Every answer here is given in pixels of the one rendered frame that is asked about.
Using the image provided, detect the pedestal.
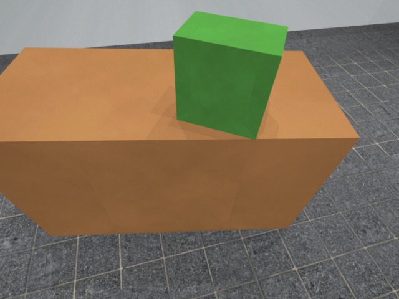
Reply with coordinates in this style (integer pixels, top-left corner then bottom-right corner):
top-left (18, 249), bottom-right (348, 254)
top-left (0, 47), bottom-right (360, 236)

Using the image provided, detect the carton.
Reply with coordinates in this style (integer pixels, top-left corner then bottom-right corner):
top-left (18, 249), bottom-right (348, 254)
top-left (173, 11), bottom-right (288, 140)

